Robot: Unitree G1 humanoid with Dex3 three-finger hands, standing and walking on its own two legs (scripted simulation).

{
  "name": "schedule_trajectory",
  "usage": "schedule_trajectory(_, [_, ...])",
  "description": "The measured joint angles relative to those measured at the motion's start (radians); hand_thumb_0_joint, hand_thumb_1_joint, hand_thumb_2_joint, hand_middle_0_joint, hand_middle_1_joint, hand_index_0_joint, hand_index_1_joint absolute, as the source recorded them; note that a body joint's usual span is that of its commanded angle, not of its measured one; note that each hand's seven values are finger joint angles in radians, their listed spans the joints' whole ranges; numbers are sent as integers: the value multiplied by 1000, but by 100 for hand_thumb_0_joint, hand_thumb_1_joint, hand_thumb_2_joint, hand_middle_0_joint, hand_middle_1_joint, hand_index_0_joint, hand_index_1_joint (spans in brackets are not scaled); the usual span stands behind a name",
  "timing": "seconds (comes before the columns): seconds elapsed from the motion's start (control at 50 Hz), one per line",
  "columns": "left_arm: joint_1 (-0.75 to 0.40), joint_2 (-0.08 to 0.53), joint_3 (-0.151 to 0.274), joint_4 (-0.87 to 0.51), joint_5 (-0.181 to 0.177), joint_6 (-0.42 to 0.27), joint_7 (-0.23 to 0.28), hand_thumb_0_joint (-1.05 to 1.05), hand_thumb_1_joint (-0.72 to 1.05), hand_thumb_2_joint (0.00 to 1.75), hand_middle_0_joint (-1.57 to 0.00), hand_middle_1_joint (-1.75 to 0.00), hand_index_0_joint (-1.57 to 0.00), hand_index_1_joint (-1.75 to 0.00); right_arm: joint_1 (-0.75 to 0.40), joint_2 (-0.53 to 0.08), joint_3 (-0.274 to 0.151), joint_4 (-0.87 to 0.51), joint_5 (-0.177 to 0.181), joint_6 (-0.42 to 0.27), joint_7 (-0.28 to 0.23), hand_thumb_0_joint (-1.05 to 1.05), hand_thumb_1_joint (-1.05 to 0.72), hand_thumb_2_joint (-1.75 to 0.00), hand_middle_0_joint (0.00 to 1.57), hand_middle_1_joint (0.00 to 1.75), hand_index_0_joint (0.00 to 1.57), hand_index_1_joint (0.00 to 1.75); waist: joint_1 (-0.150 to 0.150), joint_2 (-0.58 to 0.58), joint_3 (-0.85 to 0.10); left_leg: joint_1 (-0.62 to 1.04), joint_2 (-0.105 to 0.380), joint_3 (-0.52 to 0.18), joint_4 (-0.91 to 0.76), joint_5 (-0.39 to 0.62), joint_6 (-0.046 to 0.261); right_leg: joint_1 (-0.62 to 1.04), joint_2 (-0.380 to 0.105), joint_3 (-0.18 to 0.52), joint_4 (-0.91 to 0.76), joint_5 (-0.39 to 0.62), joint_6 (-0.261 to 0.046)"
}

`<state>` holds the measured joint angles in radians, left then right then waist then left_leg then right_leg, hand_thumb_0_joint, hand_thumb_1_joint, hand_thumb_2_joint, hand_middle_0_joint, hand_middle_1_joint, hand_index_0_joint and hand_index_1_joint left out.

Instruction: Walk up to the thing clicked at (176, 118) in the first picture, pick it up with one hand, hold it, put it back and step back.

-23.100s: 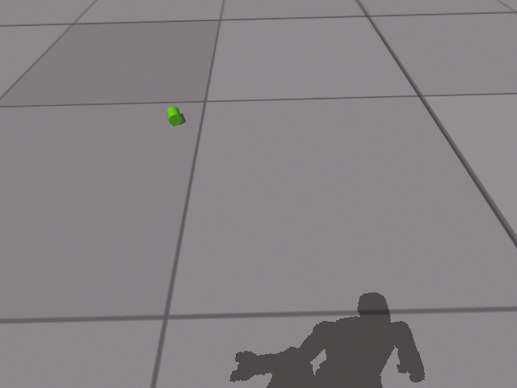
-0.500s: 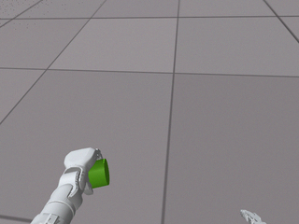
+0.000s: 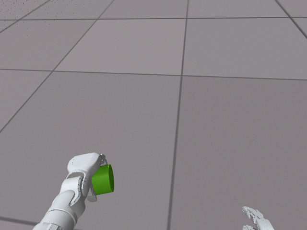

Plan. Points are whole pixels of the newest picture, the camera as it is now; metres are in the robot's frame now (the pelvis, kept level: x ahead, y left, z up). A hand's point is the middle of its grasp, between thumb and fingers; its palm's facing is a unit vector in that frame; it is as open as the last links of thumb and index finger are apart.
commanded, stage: hold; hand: left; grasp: from above
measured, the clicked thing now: (94, 181) +0.29 +0.22 -0.08
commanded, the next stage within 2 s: crouch in 0.28 s
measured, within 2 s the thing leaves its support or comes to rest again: neither
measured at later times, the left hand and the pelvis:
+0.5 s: hand (91, 175) +0.30 +0.22 -0.05, palm faces -0.44 -0.09 -0.89, open 10.8 cm; pelvis +0.01 +0.00 +0.00, yaw +0 degrees
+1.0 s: hand (105, 191) +0.31 +0.22 -0.21, palm faces -0.46 -0.01 -0.89, open 10.7 cm; pelvis -0.02 +0.00 -0.08, yaw +0 degrees
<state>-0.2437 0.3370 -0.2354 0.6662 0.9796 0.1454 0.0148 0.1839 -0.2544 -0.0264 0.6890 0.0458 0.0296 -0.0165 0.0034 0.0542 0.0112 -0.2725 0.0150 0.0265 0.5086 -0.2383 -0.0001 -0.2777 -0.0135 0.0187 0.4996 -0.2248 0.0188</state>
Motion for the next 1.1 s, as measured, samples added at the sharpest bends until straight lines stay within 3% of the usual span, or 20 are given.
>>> schedule_trajectory(0.32, [-17, -3, 1, 17, -3, 7, 19, -1, -10, 46, -75, -38, -73, -41, 7, 0, -7, 20, 0, -2, -1, 1, -90, -90, 20, 30, 20, 30, -2, -2, -1, 5, 1, -1, -6, -3, 0, 7, 1, -1, -8, -3, 0])
schedule_trajectory(0.54, [-17, -6, 12, 41, 14, -4, 32, -1, -9, 45, -75, -37, -72, -41, 12, 1, -11, 17, -1, 4, 4, 1, -89, -90, 20, 30, 20, 30, -8, -7, -1, 3, 0, 1, -5, -8, 1, 4, 0, 1, -9, -6, 1])
schedule_trajectory(0.64, [-20, -17, 14, 103, 35, -28, 96, -1, -8, 44, -76, -35, -73, -38, 18, 4, -15, 18, -7, 7, 11, 0, -88, -90, 20, 30, 20, 30, -12, -16, -2, -19, -1, -2, 9, -14, 1, -16, -1, -2, 5, -13, 1])
schedule_trajectory(0.8, [-90, -42, 21, 324, 69, -60, 220, -1, -7, 41, -77, -33, -74, -36, 34, 5, -22, 45, -24, 1, 20, 0, -88, -90, 20, 30, 20, 30, -35, -38, -24, -168, 3, -10, 123, -52, 0, -160, 2, -8, 111, -49, -1])
schedule_trajectory(0.96, [-222, -34, 92, 506, 146, -116, 370, -1, -8, 40, -77, -35, -74, -37, 76, -12, -44, 54, -61, -24, 26, 0, -88, -89, 20, 30, 20, 29, -76, -52, -110, -592, 10, -25, 499, -187, -1, -579, 8, -15, 481, -181, 3])
schedule_trajectory(1.1, [-345, 6, 152, 579, 149, -110, 452, -1, -7, 39, -77, -34, -75, -37, 79, -20, -51, 76, -86, -39, 15, 0, -88, -89, 20, 30, 20, 29, -125, -32, -183, -990, 16, -36, 843, -295, 3, -972, 15, -18, 816, -285, 6])
